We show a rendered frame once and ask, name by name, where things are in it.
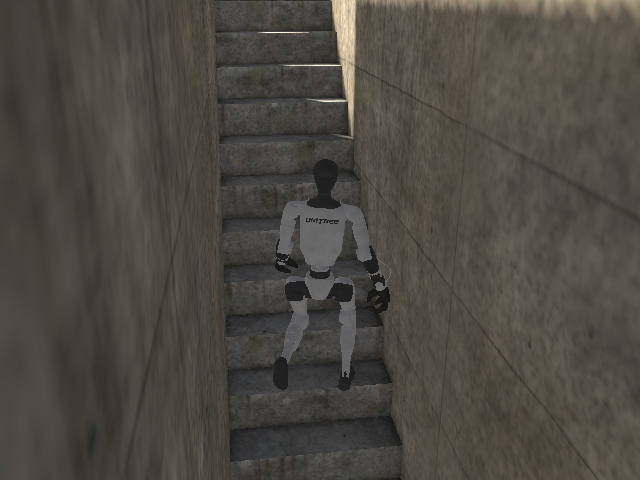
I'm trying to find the right robot thigh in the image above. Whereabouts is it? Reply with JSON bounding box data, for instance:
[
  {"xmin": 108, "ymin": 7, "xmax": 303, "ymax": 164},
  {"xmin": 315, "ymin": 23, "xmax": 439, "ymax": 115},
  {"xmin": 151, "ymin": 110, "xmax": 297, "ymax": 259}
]
[{"xmin": 333, "ymin": 277, "xmax": 356, "ymax": 326}]

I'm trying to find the robot left upper arm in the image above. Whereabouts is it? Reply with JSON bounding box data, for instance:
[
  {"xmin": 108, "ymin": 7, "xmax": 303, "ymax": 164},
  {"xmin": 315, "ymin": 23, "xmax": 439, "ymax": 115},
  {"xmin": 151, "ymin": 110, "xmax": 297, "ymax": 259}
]
[{"xmin": 277, "ymin": 201, "xmax": 303, "ymax": 255}]

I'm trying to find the right robot hand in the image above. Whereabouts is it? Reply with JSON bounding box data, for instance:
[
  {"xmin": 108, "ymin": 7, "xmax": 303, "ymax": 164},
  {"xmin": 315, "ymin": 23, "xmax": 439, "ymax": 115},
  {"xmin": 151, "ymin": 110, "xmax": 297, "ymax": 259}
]
[{"xmin": 367, "ymin": 287, "xmax": 390, "ymax": 314}]

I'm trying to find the robot left foot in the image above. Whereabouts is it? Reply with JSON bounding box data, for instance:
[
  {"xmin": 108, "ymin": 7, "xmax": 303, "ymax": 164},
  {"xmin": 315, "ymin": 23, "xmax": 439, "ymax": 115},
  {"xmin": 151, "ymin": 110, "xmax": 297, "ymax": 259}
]
[{"xmin": 273, "ymin": 357, "xmax": 288, "ymax": 390}]

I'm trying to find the robot right upper arm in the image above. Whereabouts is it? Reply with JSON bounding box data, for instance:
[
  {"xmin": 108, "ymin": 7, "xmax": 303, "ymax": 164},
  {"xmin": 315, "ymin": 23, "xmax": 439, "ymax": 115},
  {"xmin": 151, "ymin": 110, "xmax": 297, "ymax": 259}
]
[{"xmin": 344, "ymin": 204, "xmax": 372, "ymax": 262}]

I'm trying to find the left robot forearm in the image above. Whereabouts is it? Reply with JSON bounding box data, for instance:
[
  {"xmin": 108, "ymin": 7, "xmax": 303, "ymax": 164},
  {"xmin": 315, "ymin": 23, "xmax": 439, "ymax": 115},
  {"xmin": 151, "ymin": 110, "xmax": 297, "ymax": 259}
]
[{"xmin": 276, "ymin": 239, "xmax": 289, "ymax": 265}]

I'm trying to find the left robot hand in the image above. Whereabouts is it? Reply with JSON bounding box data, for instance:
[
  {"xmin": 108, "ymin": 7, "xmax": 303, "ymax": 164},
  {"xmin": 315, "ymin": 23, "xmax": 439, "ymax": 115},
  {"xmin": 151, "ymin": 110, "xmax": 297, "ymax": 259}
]
[{"xmin": 275, "ymin": 257, "xmax": 298, "ymax": 273}]

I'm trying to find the right robot forearm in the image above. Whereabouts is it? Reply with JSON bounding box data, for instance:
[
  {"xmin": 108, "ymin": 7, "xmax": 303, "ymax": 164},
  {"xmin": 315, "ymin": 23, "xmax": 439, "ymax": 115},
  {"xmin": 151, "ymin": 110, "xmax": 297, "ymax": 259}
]
[{"xmin": 363, "ymin": 245, "xmax": 387, "ymax": 291}]

